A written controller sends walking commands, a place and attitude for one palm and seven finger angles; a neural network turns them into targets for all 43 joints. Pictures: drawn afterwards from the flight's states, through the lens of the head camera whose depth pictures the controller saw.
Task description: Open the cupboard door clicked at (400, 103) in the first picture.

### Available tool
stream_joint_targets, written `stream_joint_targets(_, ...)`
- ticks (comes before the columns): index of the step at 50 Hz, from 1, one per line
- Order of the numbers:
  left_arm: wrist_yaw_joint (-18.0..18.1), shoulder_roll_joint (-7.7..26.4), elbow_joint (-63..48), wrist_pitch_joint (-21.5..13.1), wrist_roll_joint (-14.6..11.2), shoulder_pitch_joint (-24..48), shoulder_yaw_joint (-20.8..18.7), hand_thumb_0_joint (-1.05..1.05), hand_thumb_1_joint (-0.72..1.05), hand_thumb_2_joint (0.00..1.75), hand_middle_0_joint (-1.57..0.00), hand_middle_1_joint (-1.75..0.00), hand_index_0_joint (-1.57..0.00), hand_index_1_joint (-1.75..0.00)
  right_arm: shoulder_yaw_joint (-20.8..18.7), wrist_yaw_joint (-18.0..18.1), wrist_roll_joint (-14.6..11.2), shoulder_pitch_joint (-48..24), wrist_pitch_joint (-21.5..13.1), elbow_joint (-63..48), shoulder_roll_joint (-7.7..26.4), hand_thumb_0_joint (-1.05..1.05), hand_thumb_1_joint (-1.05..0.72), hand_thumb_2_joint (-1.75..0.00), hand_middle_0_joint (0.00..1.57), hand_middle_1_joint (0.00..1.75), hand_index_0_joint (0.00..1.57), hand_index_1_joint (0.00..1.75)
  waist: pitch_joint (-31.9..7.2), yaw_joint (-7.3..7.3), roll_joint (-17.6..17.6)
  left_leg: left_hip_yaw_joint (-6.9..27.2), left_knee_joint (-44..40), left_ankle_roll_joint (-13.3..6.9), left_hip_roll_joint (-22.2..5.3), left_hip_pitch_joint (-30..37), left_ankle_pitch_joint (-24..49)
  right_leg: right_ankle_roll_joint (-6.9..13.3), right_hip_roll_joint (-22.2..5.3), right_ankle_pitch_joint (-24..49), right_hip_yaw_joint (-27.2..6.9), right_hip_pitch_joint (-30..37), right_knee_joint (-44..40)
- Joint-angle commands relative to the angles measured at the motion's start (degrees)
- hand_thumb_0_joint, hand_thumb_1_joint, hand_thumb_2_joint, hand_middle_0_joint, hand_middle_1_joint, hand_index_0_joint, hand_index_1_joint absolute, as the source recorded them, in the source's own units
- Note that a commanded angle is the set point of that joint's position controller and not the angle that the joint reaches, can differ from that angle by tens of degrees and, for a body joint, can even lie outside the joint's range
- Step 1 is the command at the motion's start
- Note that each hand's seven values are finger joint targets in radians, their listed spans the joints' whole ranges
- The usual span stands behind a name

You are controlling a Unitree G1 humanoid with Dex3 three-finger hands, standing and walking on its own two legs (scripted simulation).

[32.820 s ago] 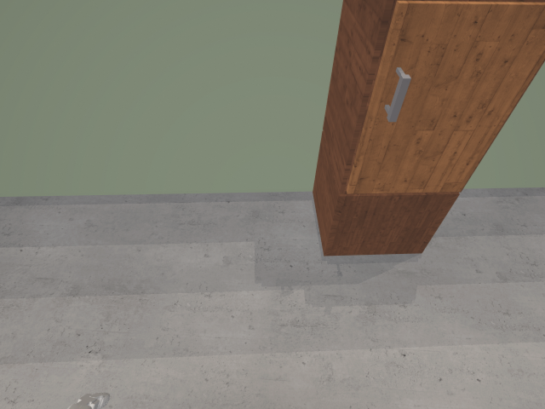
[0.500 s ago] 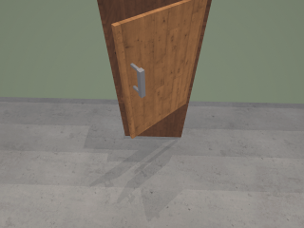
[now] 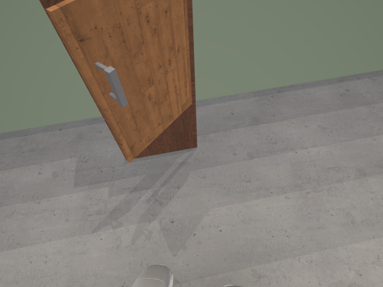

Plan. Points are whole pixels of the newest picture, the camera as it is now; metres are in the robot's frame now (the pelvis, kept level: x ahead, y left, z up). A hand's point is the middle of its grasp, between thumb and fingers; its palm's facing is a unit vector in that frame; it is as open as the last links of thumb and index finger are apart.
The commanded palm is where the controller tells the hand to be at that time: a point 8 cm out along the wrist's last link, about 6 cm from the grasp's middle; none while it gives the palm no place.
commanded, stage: walk to a spot facing it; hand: left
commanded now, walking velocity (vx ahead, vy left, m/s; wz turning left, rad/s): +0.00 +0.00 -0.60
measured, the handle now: (111, 85) +0.57 +0.26 +0.05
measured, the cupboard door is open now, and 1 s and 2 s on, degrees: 41 41 41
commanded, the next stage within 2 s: none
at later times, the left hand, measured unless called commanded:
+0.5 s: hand (107, 278) +0.14 +0.22 -0.16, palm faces -0.23 -0.94 -0.24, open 7.4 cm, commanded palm none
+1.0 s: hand (153, 249) +0.21 +0.13 -0.17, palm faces -0.57 -0.80 -0.19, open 7.4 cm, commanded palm none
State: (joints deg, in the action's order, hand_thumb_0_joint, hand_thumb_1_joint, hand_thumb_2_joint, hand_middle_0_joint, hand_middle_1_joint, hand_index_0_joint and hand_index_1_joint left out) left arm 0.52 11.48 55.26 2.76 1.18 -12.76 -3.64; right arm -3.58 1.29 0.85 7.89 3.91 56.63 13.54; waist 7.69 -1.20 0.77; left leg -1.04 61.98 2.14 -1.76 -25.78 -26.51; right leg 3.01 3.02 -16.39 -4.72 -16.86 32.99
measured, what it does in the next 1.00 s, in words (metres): steps on the spot, turning right: left foot, then right foot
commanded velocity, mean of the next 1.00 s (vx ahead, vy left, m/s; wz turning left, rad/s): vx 0.02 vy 0.00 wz -0.60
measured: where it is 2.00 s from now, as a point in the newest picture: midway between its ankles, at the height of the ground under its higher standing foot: (258, 286)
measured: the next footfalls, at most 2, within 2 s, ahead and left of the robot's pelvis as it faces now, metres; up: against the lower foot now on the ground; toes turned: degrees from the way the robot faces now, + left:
left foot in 0.30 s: +0.05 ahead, +0.16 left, +0.00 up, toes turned -12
right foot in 0.60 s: -0.01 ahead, -0.12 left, +0.00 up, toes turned -23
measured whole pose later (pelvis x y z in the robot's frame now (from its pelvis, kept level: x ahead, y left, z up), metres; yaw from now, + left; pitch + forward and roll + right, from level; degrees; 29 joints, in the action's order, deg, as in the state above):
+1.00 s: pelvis +0.00 +0.02 +0.00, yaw -36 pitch +2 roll -2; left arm -1.8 15.1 51.1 4.6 1.0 -7.3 -4.4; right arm -1.2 1.7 2.2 13.9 0.3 51.6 12.2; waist 5.5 0.5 -1.9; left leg -4.7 31.9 1.3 -6.0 -16.2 -17.2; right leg -2.5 1.2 -28.0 -0.2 -28.3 58.5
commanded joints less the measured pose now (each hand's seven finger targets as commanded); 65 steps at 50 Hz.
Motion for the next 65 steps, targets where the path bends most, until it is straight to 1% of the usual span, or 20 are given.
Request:
stream_joint_targets(1,1.24,12.29,-3.45,-2.1,0.25,-3.18,-3.41,0.0,0.9,0.9,-0.2,-0.3,-0.2,-0.3,-0.69,0.47,-0.43,-2.43,-2.39,-6.06,2.75,0.0,-0.9,-0.9,0.2,0.3,0.2,0.3,-12.15,-0.6,-5.79,1.7,-4.65,1.21,-0.42,-3.32,0.15,8.85,-14.54,30.3,-18.93,13.17,-10.84)
stream_joint_targets(7,1.07,12.91,-2.9,-1.43,0.49,-5.0,-4.07,0.0,0.9,0.9,-0.2,-0.3,-0.2,-0.3,-0.69,1.04,-1.06,-4.01,-2.8,-7.74,3.03,0.0,-0.9,-0.9,0.2,0.3,0.2,0.3,-12.89,-1.68,-10.78,1.95,-15.04,0.95,1.59,-0.71,0.34,8.46,-13.04,34.58,-22.44,15.09,-9.43)
stream_joint_targets(12,0.86,11.69,-4.98,-0.7,0.02,0.86,-3.72,0.0,0.9,0.9,-0.2,-0.3,-0.2,-0.3,-1.08,1.66,-1.27,3.1,-3.47,-5.86,4.75,0.0,-0.9,-0.9,0.2,0.3,0.2,0.3,-13.15,2.97,-7.56,2.74,-37.43,0.05,0.73,19.49,11.8,2.45,-8.36,22.61,-21.45,-0.18,-5.63)
stream_joint_targets(14,-0.43,6.84,-7.67,-0.72,-1.0,0.62,-2.39,0.0,0.9,0.9,-0.2,-0.3,-0.2,-0.3,-2.82,2.02,0.25,4.52,-4.13,-6.83,13.69,0.0,-0.9,-0.9,0.2,0.3,0.2,0.3,-11.87,3.05,19.44,26.02,-49.18,-8.48,-23.41,27.5,13.73,-4.25,2.68,-17.18,-3.72,-18.28,13.99)
stream_joint_targets(15,-0.72,9.53,-8.29,-0.46,-0.29,3.64,-2.83,0.0,0.9,0.9,-0.2,-0.3,-0.2,-0.3,-2.51,2.18,0.85,4.23,-3.81,-7.53,14.23,0.0,-0.9,-0.9,0.2,0.3,0.2,0.3,-8.93,3.89,13.68,26.74,-48.73,-13.01,-27.07,19.9,16.89,-5.47,-0.23,-18.78,-1.26,-17.36,24.17)
stream_joint_targets(17,-1.89,9.03,-7.77,-0.39,0.66,2.65,-3.45,0.0,0.9,0.9,-0.2,-0.3,-0.2,-0.3,-1.68,1.89,1.59,0.05,-4.3,-9.17,10.92,0.0,-0.9,-0.9,0.2,0.3,0.2,0.3,-7.91,0.67,5.92,17.8,-46.3,-12.97,-20.7,14.83,23.56,-6.37,-1.46,-12.56,1.26,-15.84,32.01)
stream_joint_targets(20,-2.69,7.72,-8.07,0.14,0.12,3.49,-2.98,0.0,0.9,0.9,-0.2,-0.3,-0.2,-0.3,-1.22,1.86,1.56,-0.87,-4.16,-9.44,9.19,0.0,-0.9,-0.9,0.2,0.3,0.2,0.3,-6.39,0.15,12.83,5.22,-41.43,-9.43,-15.0,15.75,34.83,-6.65,-3.28,-10.24,3.91,-15.73,29.35)
stream_joint_targets(27,-3.17,7.97,-7.73,-0.73,-0.26,0.41,-2.34,0.0,0.9,0.9,-0.2,-0.3,-0.2,-0.3,-2.4,0.83,0.91,2.83,-3.57,-8.92,12.51,0.0,-0.9,-0.9,0.2,0.3,0.2,0.3,-9.84,-0.28,9.88,-1.49,-31.2,-5.22,-15.11,12.63,31.5,-3.95,-1.96,0.35,10.34,4.02,1.57)
stream_joint_targets(28,-2.82,10.61,-6.58,-1.18,-0.02,-3.49,-3.02,0.0,0.9,0.9,-0.2,-0.3,-0.2,-0.3,-2.35,0.58,0.52,1.72,-3.36,-9.65,11.25,0.0,-0.9,-0.9,0.2,0.3,0.2,0.3,-10.46,-2.4,3.36,-3.9,-22.96,-2.26,-12.04,6.69,22.89,-2.36,-4.81,8.66,5.91,11.66,-6.47)
stream_joint_targets(29,-1.7,18.19,-6.15,-1.96,0.79,-5.86,-4.33,0.0,0.9,0.9,-0.2,-0.3,-0.2,-0.3,-1.31,0.14,-0.28,2.0,-3.25,-11.94,5.86,0.0,-0.9,-0.9,0.2,0.3,0.2,0.3,-11.68,-3.07,-18.83,-9.46,-8.17,1.89,-2.76,-6.34,-0.95,3.72,-20.64,22.35,-18.46,18.8,-14.17)
stream_joint_targets(31,-0.33,20.22,-5.98,-1.56,-0.01,-6.69,-4.65,0.0,0.9,0.9,-0.2,-0.3,-0.2,-0.3,-0.51,0.29,-0.67,-1.07,-2.66,-12.82,6.88,0.0,-0.9,-0.9,0.2,0.3,0.2,0.3,-10.06,-4.31,-17.81,2.58,6.49,0.61,-3.84,-10.91,-9.33,11.89,-25.31,16.96,-23.97,12.75,-15.88)
stream_joint_targets(41,-0.11,13.56,-8.19,-0.6,-0.1,4.77,-2.93,0.0,0.9,0.9,-0.2,-0.3,-0.2,-0.3,-0.28,0.65,-0.65,9.24,-3.63,-6.63,4.98,0.0,-0.9,-0.9,0.2,0.3,0.2,0.3,-11.81,3.99,-7.31,-2.28,-33.44,1.24,0.08,17.14,12.63,2.68,-10.95,14.19,-13.23,-3.95,-5.43)
stream_joint_targets(43,-1.15,7.25,-10.36,-0.01,-1.08,4.18,-1.49,0.0,0.9,0.9,-0.2,-0.3,-0.2,-0.3,-2.18,1.22,0.95,11.19,-4.59,-7.08,14.74,0.0,-0.9,-0.9,0.2,0.3,0.2,0.3,-10.34,4.24,19.44,23.59,-48.98,-7.31,-22.8,22.56,8.82,-4.13,1.26,-15.33,0.27,-19.1,15.14)
stream_joint_targets(45,-1.86,10.0,-11.57,-0.54,-0.44,6.22,-2.14,0.0,0.9,0.9,-0.2,-0.3,-0.2,-0.3,-1.93,1.63,1.31,8.79,-4.75,-9.24,15.26,0.0,-0.9,-0.9,0.2,0.3,0.2,0.3,-9.96,3.22,8.02,23.16,-47.67,-14.18,-27.6,14.63,16.61,-5.19,-3.92,-17.01,1.0,-15.23,29.99)
stream_joint_targets(49,-3.15,6.12,-9.64,0.03,-0.07,6.65,-1.74,0.0,0.9,0.9,-0.2,-0.3,-0.2,-0.3,-0.9,1.46,1.61,5.74,-4.77,-8.68,10.94,0.0,-0.9,-0.9,0.2,0.3,0.2,0.3,-7.73,1.42,12.78,2.84,-41.23,-8.3,-16.91,16.43,34.45,-5.98,-4.68,-11.48,6.54,-13.63,25.45)
stream_joint_targets(55,-4.07,6.33,-8.47,-1.53,0.01,5.51,-1.5,0.0,0.9,0.9,-0.2,-0.3,-0.2,-0.3,-1.9,0.2,1.27,9.82,-4.46,-6.69,12.44,0.0,-0.9,-0.9,0.2,0.3,0.2,0.3,-11.0,2.3,9.0,-2.87,-35.84,-4.81,-16.56,14.92,11.53,-3.59,-1.4,-5.91,13.56,2.94,-1.0)
stream_joint_targets(56,-3.7,8.09,-6.9,-1.87,0.17,0.92,-2.31,0.0,0.9,0.9,-0.2,-0.3,-0.2,-0.3,-1.82,-0.06,0.98,8.52,-4.5,-7.24,11.33,0.0,-0.9,-0.9,0.2,0.3,0.2,0.3,-10.94,-0.4,3.68,-5.34,-28.89,-2.85,-13.97,7.86,6.88,-2.04,-2.31,-3.71,10.97,12.41,-7.5)
stream_joint_targets(58,-1.66,19.37,-3.59,-2.6,0.07,-10.18,-4.96,0.0,0.9,0.9,-0.2,-0.3,-0.2,-0.3,-0.11,-0.87,0.05,-2.35,-4.44,-13.23,5.44,0.0,-0.9,-0.9,0.2,0.3,0.2,0.3,-7.54,-7.98,-22.95,-6.89,-0.74,1.71,-2.77,-19.44,-14.27,9.96,-26.26,-7.24,-28.45,22.25,-21.88)
stream_joint_targets(59,-0.9,18.68,-3.48,-2.87,-0.23,-11.35,-4.92,0.0,0.9,0.9,-0.2,-0.3,-0.2,-0.3,-0.38,-1.16,0.21,-5.34,-4.54,-14.25,7.38,0.0,-0.9,-0.9,0.2,0.3,0.2,0.3,-4.92,-7.88,-14.02,-0.08,4.57,0.94,-5.12,-22.75,-8.31,12.63,-26.82,-8.09,-27.24,21.5,-21.81)
stream_joint_targets(65,-0.84,12.99,-5.13,-4.99,0.25,-0.56,-3.24,0.0,0.9,0.9,-0.2,-0.3,-0.2,-0.3,-0.77,-2.47,0.38,-0.82,-4.96,-10.54,4.1,0.0,-0.9,-0.9,0.2,0.3,0.2,0.3,-5.54,0.57,-10.28,-1.23,-10.4,2.37,-4.55,-5.71,6.61,7.94,-15.93,3.66,-10.54,5.64,-18.52)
